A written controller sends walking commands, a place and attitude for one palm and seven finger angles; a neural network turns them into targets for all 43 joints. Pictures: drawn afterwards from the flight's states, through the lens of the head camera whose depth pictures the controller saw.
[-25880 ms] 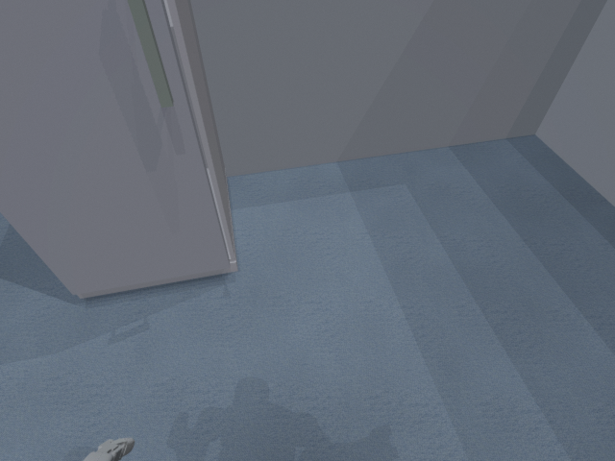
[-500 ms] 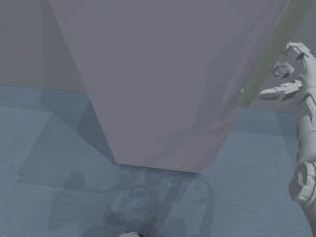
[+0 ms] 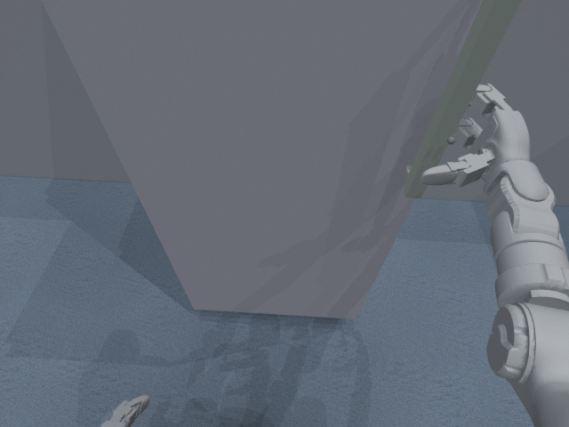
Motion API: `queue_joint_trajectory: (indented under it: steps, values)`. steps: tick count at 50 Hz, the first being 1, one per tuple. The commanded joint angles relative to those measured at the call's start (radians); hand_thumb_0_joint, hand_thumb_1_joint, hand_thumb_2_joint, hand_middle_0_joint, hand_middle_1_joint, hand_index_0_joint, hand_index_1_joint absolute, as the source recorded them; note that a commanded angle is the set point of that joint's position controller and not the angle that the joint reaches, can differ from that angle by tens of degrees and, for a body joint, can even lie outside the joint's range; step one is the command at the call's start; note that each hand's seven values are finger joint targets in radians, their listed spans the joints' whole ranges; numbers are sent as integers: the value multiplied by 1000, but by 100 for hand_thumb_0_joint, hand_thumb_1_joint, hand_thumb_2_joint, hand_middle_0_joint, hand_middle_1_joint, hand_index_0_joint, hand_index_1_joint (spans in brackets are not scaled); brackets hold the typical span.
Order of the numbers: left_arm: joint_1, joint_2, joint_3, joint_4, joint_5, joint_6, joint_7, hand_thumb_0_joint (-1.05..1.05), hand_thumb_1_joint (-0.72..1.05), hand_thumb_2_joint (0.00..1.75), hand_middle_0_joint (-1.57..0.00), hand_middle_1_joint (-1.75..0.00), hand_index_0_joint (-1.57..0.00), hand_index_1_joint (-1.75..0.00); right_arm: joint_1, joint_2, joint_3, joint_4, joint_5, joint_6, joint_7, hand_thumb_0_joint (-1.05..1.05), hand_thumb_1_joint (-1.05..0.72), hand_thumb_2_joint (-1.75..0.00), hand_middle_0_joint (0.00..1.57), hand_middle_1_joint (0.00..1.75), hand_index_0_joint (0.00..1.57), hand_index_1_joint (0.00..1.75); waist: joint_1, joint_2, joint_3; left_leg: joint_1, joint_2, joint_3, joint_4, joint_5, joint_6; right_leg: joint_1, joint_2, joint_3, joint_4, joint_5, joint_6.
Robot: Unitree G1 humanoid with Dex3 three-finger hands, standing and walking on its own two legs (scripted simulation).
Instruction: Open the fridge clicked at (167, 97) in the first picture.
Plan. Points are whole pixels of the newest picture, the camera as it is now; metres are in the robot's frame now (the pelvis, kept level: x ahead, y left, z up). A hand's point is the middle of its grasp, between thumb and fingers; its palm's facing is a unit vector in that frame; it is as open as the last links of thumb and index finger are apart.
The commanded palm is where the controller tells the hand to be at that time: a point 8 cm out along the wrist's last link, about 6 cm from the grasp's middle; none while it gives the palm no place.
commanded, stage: slide the fingers in behind the handle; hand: right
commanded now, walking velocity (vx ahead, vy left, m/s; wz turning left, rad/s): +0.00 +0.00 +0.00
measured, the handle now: (444, 104) +0.52 -0.15 +0.20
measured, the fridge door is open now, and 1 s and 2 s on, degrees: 0 0 0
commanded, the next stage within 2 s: grip the handle and tug to test in 1.04 s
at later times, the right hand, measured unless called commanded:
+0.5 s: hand (443, 142) +0.47 -0.15 +0.17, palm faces -0.05 +1.00 +0.00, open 14.0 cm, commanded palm +0.44 -0.19 +0.17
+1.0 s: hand (430, 143) +0.46 -0.13 +0.17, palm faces -0.07 +1.00 +0.00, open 14.0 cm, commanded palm +0.44 -0.18 +0.17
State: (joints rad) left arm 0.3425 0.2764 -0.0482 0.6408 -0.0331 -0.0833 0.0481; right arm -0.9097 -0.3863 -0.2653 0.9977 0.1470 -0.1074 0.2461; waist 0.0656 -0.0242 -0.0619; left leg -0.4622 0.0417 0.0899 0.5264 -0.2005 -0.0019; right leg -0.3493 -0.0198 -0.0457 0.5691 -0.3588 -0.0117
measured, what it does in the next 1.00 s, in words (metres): stands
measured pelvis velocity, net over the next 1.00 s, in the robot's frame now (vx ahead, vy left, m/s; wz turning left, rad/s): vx -0.01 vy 0.01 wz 0.01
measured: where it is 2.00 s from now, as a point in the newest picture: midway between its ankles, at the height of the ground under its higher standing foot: outside the picture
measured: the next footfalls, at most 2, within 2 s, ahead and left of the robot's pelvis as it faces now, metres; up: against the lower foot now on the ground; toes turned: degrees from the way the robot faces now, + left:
none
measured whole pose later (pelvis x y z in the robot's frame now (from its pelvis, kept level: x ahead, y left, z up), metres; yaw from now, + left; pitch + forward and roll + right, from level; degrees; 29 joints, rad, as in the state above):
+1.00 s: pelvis -0.01 +0.01 +0.00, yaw +0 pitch +6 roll +0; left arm 0.36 0.28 -0.04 0.67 -0.04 -0.07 0.05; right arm -0.88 -0.34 -0.24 0.97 0.15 -0.10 0.20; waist 0.07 -0.03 -0.05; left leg -0.44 0.03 0.08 0.51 -0.18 0.01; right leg -0.32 -0.03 -0.05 0.54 -0.34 0.00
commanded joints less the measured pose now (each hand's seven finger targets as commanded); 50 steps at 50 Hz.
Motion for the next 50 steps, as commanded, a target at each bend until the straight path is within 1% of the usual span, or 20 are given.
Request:
queue_joint_trajectory:
  steps: [1, 4, 11, 14, 16, 20, 24, 25, 26, 28, 31, 34, 35, 37, 41, 43, 45, 46, 47, 50]
  values:
    - [61, 145, 62, -87, -4, -25, 9, 0, 90, 90, -20, -30, -20, -30, -471, -178, -17, -249, 22, -51, -4, 0, 50, -30, 30, 120, 30, 120, 20, 3, -374, 294, -36, -42, 12, 375, 35, 72, 5, 47, -57, 462, -6]
    - [49, 140, 62, -90, -7, -20, 5, 0, 90, 90, -20, -30, -20, -30, -483, -142, 9, -282, 27, -39, -4, 0, 50, -30, 30, 120, 30, 120, 26, -13, -352, 280, -38, -42, 6, 375, 33, 80, 5, 45, -61, 457, -6]
    - [40, 141, 63, -92, -4, -9, 9, 0, 90, 90, -20, -30, -20, -30, -457, -188, -33, -308, 18, -32, -33, 0, 50, -30, 30, 120, 30, 120, 9, 13, -346, 321, -34, -45, -1, 354, 36, 53, 10, 38, -76, 401, -12]
    - [38, 133, 60, -87, -6, -10, 9, 0, 90, 90, -20, -30, -20, -30, -467, -163, -8, -296, 7, -31, -36, 0, 50, -30, 30, 120, 30, 120, 18, -22, -317, 295, -34, -45, -8, 339, 36, 53, 11, 37, -80, 385, -10]
    - [45, 140, 64, -84, -5, -7, 13, 0, 90, 90, -20, -30, -20, -30, -475, -177, -17, -276, 8, -29, -37, 0, 50, -30, 30, 120, 30, 120, 24, 25, -318, 301, -34, -44, -10, 324, 34, 48, 10, 39, -81, 365, -14]
    - [40, 136, 57, -79, -8, -14, 18, 0, 90, 90, -20, -30, -20, -30, -505, -148, 3, -237, 14, -26, -31, 0, 50, -30, 30, 120, 30, 120, 32, 11, -303, 285, -34, -45, -14, 296, 34, 38, 15, 40, -87, 323, -13]
    - [48, 136, 60, -76, -4, -23, 16, 0, 90, 90, -20, -30, -20, -30, -526, -156, -3, -268, 12, -46, -34, 0, 50, -30, 30, 120, 30, 120, 26, -25, -355, 288, -33, -49, -8, 311, 37, 66, 16, 43, -79, 353, -11]
    - [42, 131, 59, -79, -5, -27, 13, 0, 90, 90, -20, -30, -20, -30, -533, -110, 39, -292, 15, -52, -30, 0, 50, -30, 30, 120, 30, 120, 32, -43, -365, 282, -34, -48, -8, 314, 36, 82, 17, 42, -78, 361, -8]
    - [47, 133, 62, -78, -4, -28, 11, 0, 90, 90, -20, -30, -20, -30, -510, -93, 46, -273, 20, -52, -29, 0, 50, -30, 30, 120, 30, 120, 32, -1, -364, 285, -35, -44, -7, 319, 36, 82, 12, 45, -74, 374, -10]
    - [42, 132, 62, -77, -4, -32, 9, 0, 90, 90, -20, -30, -20, -30, -510, -91, 42, -294, 26, -58, -32, 0, 50, -30, 30, 120, 30, 120, 28, -3, -371, 286, -38, -42, -6, 316, 35, 86, 12, 48, -79, 370, -7]
    - [49, 146, 59, -62, -4, -24, 15, 0, 90, 90, -20, -30, -20, -30, -494, -184, -46, -207, 31, -43, -50, 0, 50, -30, 30, 120, 30, 120, 20, 66, -310, 301, -34, -46, -17, 276, 32, 17, 13, 43, -91, 299, -12]
    - [38, 136, 55, -77, -2, -24, 14, 0, 90, 90, -20, -30, -20, -30, -479, -235, -89, -224, 3, -53, -74, 0, 50, -30, 30, 120, 30, 120, -3, 41, -316, 331, -29, -56, -11, 283, 31, -10, 19, 33, -99, 291, -15]
    - [32, 132, 52, -83, -2, -24, 11, 0, 90, 90, -20, -30, -20, -30, -480, -204, -51, -237, -9, -60, -74, 0, 50, -30, 30, 120, 30, 120, 0, 0, -315, 322, -28, -59, -10, 289, 34, -2, 21, 29, -99, 299, -14]
    - [37, 131, 55, -88, -1, -24, 9, 0, 90, 90, -20, -30, -20, -30, -471, -214, -51, -253, -23, -78, -74, 0, 50, -30, 30, 120, 30, 120, -1, 0, -326, 323, -30, -58, -4, 307, 35, 10, 16, 31, -93, 326, -14]
    - [34, 137, 61, -94, -7, -21, 12, 0, 90, 90, -20, -30, -20, -30, -471, -179, -31, -254, 3, -74, -57, 0, 50, -30, 30, 120, 30, 120, 10, 36, -339, 340, -32, -59, -14, 298, 33, 19, 13, 28, -98, 305, -14]
    - [27, 132, 60, -95, -9, -29, 13, 0, 90, 90, -20, -30, -20, -30, -509, -143, -3, -284, 14, -70, -46, 0, 50, -30, 30, 120, 30, 120, 17, -9, -350, 322, -33, -60, -18, 291, 34, 45, 14, 29, -99, 301, -12]
    - [31, 134, 60, -87, -11, -32, 16, 0, 90, 90, -20, -30, -20, -30, -517, -130, 13, -282, 18, -63, -40, 0, 50, -30, 30, 120, 30, 120, 27, 0, -335, 300, -36, -56, -25, 277, 32, 54, 12, 31, -99, 294, -13]
    - [41, 137, 63, -80, -9, -32, 17, 0, 90, 90, -20, -30, -20, -30, -519, -136, 9, -276, 16, -63, -43, 0, 50, -30, 30, 120, 30, 120, 31, 32, -333, 302, -36, -53, -26, 276, 32, 56, 11, 35, -97, 300, -15]
    - [34, 135, 61, -81, -10, -34, 17, 0, 90, 90, -20, -30, -20, -30, -521, -136, 7, -280, 19, -61, -44, 0, 50, -30, 30, 120, 30, 120, 25, -4, -330, 295, -35, -57, -27, 272, 32, 56, 13, 33, -99, 294, -14]
    - [41, 136, 58, -66, -9, -35, 18, 0, 90, 90, -20, -30, -20, -30, -518, -153, -15, -236, 19, -53, -58, 0, 50, -30, 30, 120, 30, 120, 26, 24, -303, 288, -34, -54, -33, 242, 29, 28, 15, 36, -106, 256, -13]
